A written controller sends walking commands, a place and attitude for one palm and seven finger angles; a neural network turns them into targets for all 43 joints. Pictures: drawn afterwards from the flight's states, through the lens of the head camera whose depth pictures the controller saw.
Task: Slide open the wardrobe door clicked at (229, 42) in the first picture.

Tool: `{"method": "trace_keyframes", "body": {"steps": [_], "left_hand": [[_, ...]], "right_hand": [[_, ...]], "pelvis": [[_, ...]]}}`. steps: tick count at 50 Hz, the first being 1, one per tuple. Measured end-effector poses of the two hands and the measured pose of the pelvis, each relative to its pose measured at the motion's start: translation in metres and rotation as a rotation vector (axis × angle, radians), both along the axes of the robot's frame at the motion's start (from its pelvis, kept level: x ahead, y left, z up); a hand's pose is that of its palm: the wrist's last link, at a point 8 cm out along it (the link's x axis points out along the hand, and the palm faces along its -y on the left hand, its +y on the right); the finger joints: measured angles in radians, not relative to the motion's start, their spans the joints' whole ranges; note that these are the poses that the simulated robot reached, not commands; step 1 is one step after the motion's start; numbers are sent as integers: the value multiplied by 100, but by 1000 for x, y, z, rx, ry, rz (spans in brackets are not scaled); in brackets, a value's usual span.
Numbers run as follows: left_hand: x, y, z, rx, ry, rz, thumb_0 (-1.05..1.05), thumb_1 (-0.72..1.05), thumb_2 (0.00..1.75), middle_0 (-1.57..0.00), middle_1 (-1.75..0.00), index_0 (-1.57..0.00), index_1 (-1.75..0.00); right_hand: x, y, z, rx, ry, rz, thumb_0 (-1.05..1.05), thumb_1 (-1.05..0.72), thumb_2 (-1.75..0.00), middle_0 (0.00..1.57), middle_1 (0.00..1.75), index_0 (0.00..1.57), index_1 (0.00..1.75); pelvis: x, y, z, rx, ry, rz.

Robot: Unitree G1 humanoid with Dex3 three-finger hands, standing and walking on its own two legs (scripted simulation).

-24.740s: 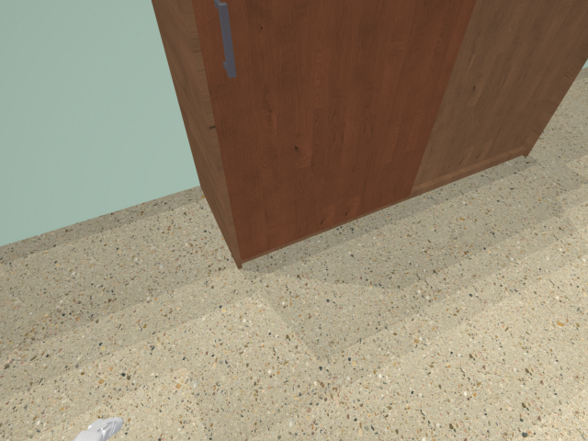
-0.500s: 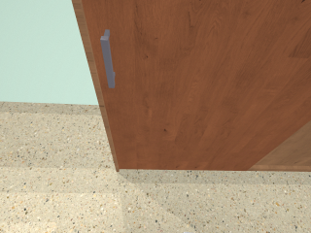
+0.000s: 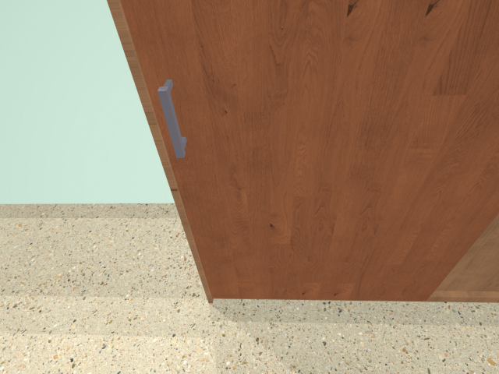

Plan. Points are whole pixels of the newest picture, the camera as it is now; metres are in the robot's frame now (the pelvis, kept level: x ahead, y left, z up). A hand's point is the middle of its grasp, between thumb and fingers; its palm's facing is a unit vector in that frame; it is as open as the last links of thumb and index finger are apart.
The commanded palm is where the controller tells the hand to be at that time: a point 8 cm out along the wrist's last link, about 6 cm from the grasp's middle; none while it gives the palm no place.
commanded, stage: come to a stop and stand still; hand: left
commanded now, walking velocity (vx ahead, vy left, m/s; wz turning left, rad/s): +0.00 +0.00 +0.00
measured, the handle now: (174, 120) +0.54 +0.18 +0.15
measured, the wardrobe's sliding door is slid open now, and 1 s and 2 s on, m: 0.00 0.00 0.00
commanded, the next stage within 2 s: look again from close up in 0.70 s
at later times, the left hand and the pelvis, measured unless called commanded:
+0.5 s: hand out of the picture -0.04 +0.18 -0.17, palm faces +0.07 -0.98 -0.19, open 7.4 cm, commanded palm none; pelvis -0.03 +0.01 +0.01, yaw +1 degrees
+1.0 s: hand out of the picture -0.05 +0.19 -0.17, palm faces +0.07 -0.98 -0.20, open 7.4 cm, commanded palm none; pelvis -0.03 +0.02 +0.00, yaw +0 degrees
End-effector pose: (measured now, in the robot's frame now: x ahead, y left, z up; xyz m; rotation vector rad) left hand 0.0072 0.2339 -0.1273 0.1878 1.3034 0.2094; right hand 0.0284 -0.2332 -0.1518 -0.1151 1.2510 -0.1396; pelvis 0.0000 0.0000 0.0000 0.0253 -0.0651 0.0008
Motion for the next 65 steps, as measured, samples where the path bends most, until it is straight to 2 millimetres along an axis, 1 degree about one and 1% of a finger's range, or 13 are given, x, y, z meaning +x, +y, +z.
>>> {"method": "trace_keyframes", "body": {"steps": [5,10,14,17,24,28,33,42,47,54,65], "left_hand": [[-36,-7,-2,-25,67,30,0,91,89,-20,-30,-20,-30],[-57,-11,-4,-46,101,46,0,90,89,-20,-30,-20,-30],[-62,-11,-5,-56,101,48,0,90,89,-20,-30,-20,-30],[-63,-10,-7,-61,93,45,0,90,89,-20,-30,-20,-30],[-58,-5,-9,-68,66,35,0,90,89,-20,-30,-20,-30],[-57,-1,-11,-71,57,33,0,90,89,-20,-30,-20,-30],[-59,2,-11,-72,58,36,0,90,89,-20,-30,-20,-30],[-67,4,-11,-72,87,43,0,90,89,-20,-30,-20,-30],[-67,4,-9,-69,95,44,0,90,89,-20,-30,-20,-30],[-58,4,-6,-58,90,38,0,90,89,-20,-30,-20,-30],[-33,1,-3,-43,43,16,0,90,89,-20,-30,-20,-30]], "right_hand": [[-29,1,2,1,70,4,0,-92,-90,20,30,20,30],[-60,8,4,10,142,-5,0,-92,-90,20,30,20,30],[-80,17,5,21,180,-15,0,-91,-90,20,30,20,30],[-90,25,5,30,196,-23,0,-91,-90,20,30,20,30],[-103,41,6,44,202,-36,0,-91,-90,20,30,20,30],[-104,46,7,46,197,-39,0,-91,-90,20,30,20,30],[-100,49,7,43,185,-37,0,-91,-90,20,30,20,30],[-83,47,7,31,151,-30,0,-91,-90,20,30,20,30],[-73,43,7,26,136,-22,0,-91,-90,20,30,20,30],[-60,38,7,24,122,-13,0,-91,-90,20,30,20,30],[-49,27,6,23,110,-10,0,-91,-90,20,30,20,30]], "pelvis": [[-8,-2,3,-6,2,5],[-15,0,5,-10,3,9],[-20,3,5,-12,2,11],[-24,5,6,-12,3,11],[-32,12,5,-14,10,12],[-34,16,5,-15,16,13],[-35,19,4,-15,23,14],[-33,22,4,-14,31,9],[-31,22,5,-13,33,8],[-26,19,5,-10,33,5],[-21,11,7,-8,26,2]]}}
